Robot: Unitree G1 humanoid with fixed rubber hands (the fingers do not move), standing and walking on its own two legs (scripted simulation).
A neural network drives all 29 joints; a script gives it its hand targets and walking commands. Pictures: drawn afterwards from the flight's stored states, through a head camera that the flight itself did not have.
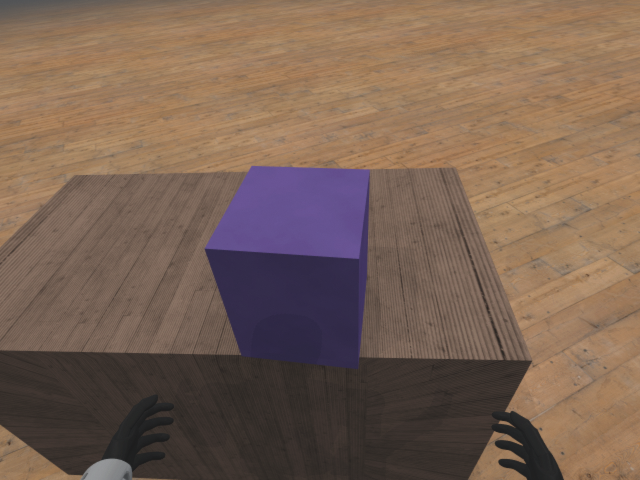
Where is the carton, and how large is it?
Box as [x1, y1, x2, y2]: [205, 166, 369, 368]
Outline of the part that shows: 251,166 205,247 205,251 241,355 357,368 366,280 369,169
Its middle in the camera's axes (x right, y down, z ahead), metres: -0.03 +0.05 +0.64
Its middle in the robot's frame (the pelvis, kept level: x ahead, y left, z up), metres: +0.46 +0.06 +0.03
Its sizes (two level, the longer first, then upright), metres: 0.210 0.200 0.250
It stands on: a pedestal, 0.66 m high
